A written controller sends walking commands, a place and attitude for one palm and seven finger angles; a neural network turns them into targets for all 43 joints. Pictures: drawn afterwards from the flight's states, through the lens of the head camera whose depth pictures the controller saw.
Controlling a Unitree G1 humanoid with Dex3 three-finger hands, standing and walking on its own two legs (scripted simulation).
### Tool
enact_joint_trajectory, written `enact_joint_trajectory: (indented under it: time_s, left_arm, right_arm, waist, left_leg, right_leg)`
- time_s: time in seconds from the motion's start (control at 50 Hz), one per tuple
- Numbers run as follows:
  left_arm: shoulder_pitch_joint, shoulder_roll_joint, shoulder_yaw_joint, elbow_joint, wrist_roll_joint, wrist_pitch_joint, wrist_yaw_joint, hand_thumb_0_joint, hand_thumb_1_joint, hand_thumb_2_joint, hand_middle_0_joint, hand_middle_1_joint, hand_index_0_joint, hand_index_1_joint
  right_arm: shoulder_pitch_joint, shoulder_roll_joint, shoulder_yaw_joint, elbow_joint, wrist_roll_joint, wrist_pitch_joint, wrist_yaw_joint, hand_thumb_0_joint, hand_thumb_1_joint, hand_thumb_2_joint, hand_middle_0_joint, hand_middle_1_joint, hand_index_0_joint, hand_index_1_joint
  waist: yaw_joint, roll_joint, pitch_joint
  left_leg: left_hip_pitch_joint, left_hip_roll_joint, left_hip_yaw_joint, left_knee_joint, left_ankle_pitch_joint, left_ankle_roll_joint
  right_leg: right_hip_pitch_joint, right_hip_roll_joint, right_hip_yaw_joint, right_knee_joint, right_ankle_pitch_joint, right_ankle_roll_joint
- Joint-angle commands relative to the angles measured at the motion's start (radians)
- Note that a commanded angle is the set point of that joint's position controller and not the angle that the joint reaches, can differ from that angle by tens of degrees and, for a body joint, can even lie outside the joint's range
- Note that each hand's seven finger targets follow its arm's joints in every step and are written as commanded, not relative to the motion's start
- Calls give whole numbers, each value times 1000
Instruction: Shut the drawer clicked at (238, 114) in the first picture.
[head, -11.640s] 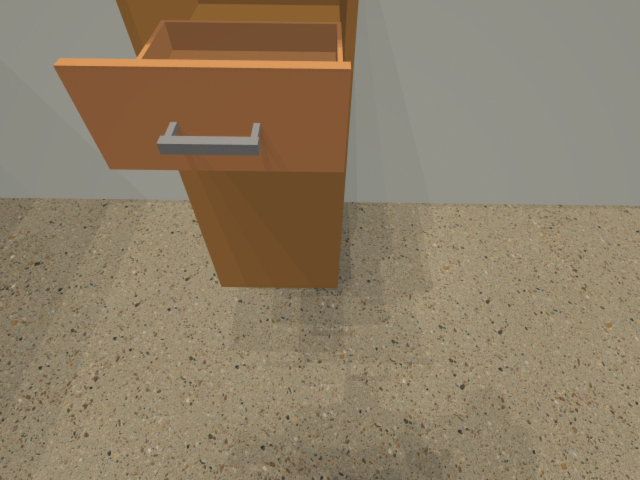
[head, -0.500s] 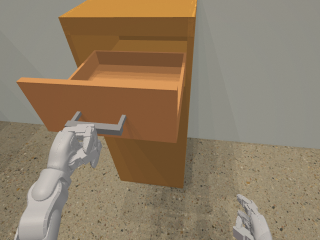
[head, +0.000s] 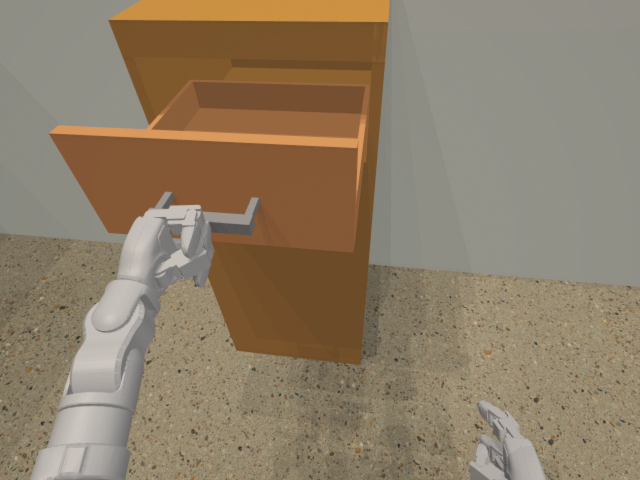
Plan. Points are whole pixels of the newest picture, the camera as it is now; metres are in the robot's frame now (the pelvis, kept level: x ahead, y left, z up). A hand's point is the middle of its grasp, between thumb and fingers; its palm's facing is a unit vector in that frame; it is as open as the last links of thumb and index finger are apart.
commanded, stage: push the drawer shut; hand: left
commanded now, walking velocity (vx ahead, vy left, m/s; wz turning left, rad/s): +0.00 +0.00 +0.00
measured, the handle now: (204, 211) +0.40 +0.18 +0.15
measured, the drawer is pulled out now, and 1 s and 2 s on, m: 0.24 0.12 0.01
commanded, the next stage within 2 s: none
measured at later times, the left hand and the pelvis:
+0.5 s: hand (220, 216) +0.39 +0.16 +0.15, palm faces -0.05 -1.00 -0.03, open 3.0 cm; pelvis +0.00 +0.01 +0.00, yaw -1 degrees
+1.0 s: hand (233, 188) +0.45 +0.16 +0.15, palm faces -0.04 -1.00 -0.01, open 3.0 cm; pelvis +0.00 +0.01 +0.00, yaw -1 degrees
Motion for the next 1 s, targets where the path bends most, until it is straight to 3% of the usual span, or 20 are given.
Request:
enact_joint_trajectory:
  time_s: [0.0,0.06,0.12,0.14,0.22,0.24,0.32,0.36,0.5,0.54,0.58,0.64,0.68,0.72,0.74,0.78,0.84,0.88,0.92,0.98]
  left_arm:
    - [-465,173,94,-152,-15,-70,11,0,900,900,-1400,-1600,-1400,-1600]
    - [-478,186,106,-96,-17,-74,10,0,900,900,-1400,-1600,-1400,-1600]
    - [-544,188,102,-57,-14,-78,11,0,900,900,-1400,-1600,-1400,-1600]
    - [-564,207,107,-32,-5,-83,17,0,900,900,-1400,-1600,-1400,-1600]
    - [-623,175,82,-5,-1,-91,16,0,900,900,-1400,-1600,-1400,-1600]
    - [-603,207,110,39,-1,-91,20,0,900,900,-1400,-1600,-1400,-1600]
    - [-675,174,75,44,9,-107,20,0,900,900,-1400,-1600,-1400,-1600]
    - [-680,198,95,95,11,-107,25,0,900,900,-1400,-1600,-1400,-1600]
    - [-792,222,111,175,23,-130,34,0,900,900,-1400,-1600,-1400,-1600]
    - [-807,224,109,198,28,-140,35,0,900,900,-1400,-1600,-1400,-1600]
    - [-826,217,107,206,28,-150,32,0,900,900,-1400,-1600,-1400,-1600]
    - [-847,235,119,247,32,-164,31,0,900,900,-1400,-1600,-1400,-1600]
    - [-878,212,103,261,34,-172,29,0,900,900,-1400,-1600,-1400,-1600]
    - [-888,252,138,296,37,-176,32,0,900,900,-1400,-1600,-1400,-1600]
    - [-898,273,148,308,41,-182,32,0,900,900,-1400,-1600,-1400,-1600]
    - [-951,235,118,325,42,-189,28,0,900,900,-1400,-1600,-1400,-1600]
    - [-984,269,140,407,49,-195,28,0,900,900,-1400,-1600,-1400,-1600]
    - [-1075,242,102,423,58,-212,24,0,900,900,-1400,-1600,-1400,-1600]
    - [-1085,243,109,463,62,-223,29,0,900,900,-1400,-1600,-1400,-1600]
    - [-1148,253,110,536,68,-242,26,0,900,900,-1400,-1600,-1400,-1600]
  right_arm:
    - [-111,-109,-41,-157,-2,-42,-9,0,-900,-900,200,300,200,300]
    - [-99,-114,-41,-153,-1,-34,-8,0,-900,-900,200,300,200,300]
    - [-88,-115,-43,-151,2,-26,-9,0,-900,-900,200,300,200,300]
    - [-78,-123,-45,-142,0,-22,-9,0,-900,-900,200,300,200,300]
    - [-63,-118,-49,-146,0,-16,-7,0,-900,-900,200,300,200,300]
    - [-54,-126,-51,-140,-1,-12,-7,0,-900,-900,200,300,200,300]
    - [-36,-122,-54,-141,1,-3,-2,0,-900,-900,200,300,200,300]
    - [-21,-130,-57,-134,-1,3,0,0,-900,-900,200,300,200,300]
    - [19,-135,-61,-120,-3,21,4,0,-900,-900,200,300,200,300]
    - [34,-138,-64,-119,-6,24,6,0,-900,-900,200,300,200,300]
    - [36,-133,-65,-120,-5,25,8,0,-900,-900,200,300,200,300]
    - [56,-140,-67,-115,-7,30,10,0,-900,-900,200,300,200,300]
    - [63,-137,-68,-115,-7,32,13,0,-900,-900,200,300,200,300]
    - [76,-142,-70,-109,-8,35,13,0,-900,-900,200,300,200,300]
    - [81,-146,-70,-109,-10,38,12,0,-900,-900,200,300,200,300]
    - [86,-141,-70,-107,-9,38,15,0,-900,-900,200,300,200,300]
    - [109,-148,-71,-97,-11,44,14,0,-900,-900,200,300,200,300]
    - [117,-144,-71,-89,-10,44,16,0,-900,-900,200,300,200,300]
    - [136,-146,-74,-83,-12,43,18,0,-900,-900,200,300,200,300]
    - [164,-152,-76,-69,-15,41,21,0,-900,-900,200,300,200,300]
  waist:
    - [-25,-22,-206]
    - [-28,-73,-203]
    - [-36,-28,-200]
    - [-41,-76,-201]
    - [-44,-20,-234]
    - [-42,-99,-232]
    - [-48,-12,-257]
    - [-50,-65,-244]
    - [-61,-38,-259]
    - [-65,-80,-283]
    - [-64,-33,-290]
    - [-69,-66,-286]
    - [-74,-41,-290]
    - [-70,-42,-298]
    - [-73,-75,-291]
    - [-85,-39,-288]
    - [-94,-74,-273]
    - [-112,-10,-278]
    - [-112,-9,-312]
    - [-127,-62,-308]
  left_leg:
    - [100,-12,7,-65,111,33]
    - [82,-8,7,-67,115,35]
    - [85,-10,8,-64,105,32]
    - [79,-4,7,-63,108,37]
    - [104,-10,7,-60,128,34]
    - [80,-3,4,-57,127,38]
    - [106,-6,5,-58,154,32]
    - [84,-4,4,-56,155,38]
    - [79,-4,4,-52,160,36]
    - [79,-2,6,-47,180,40]
    - [83,-5,12,-44,183,38]
    - [70,-2,11,-40,188,40]
    - [81,-3,12,-38,197,40]
    - [68,-3,15,-36,187,39]
    - [56,0,10,-36,185,41]
    - [58,-4,15,-32,184,42]
    - [33,-3,12,-24,164,44]
    - [46,-5,12,-22,147,41]
    - [57,-4,7,-13,163,40]
    - [29,-3,0,-5,153,43]
  right_leg:
    - [-16,-17,21,-110,177,15]
    - [-12,-15,21,-113,186,18]
    - [-30,-14,23,-114,175,15]
    - [-29,-13,24,-115,172,17]
    - [-33,-11,21,-105,197,11]
    - [-24,-9,22,-108,196,15]
    - [-30,-7,15,-94,225,7]
    - [-32,-4,19,-96,229,10]
    - [-41,0,18,-90,235,6]
    - [-28,2,17,-85,254,8]
    - [-28,1,23,-83,266,7]
    - [-30,5,20,-79,271,7]
    - [-44,7,20,-75,283,5]
    - [-40,7,24,-76,277,6]
    - [-37,9,21,-75,270,6]
    - [-54,8,25,-74,279,7]
    - [-71,12,24,-73,256,8]
    - [-103,11,26,-71,235,7]
    - [-110,13,24,-62,242,4]
    - [-123,16,23,-55,239,7]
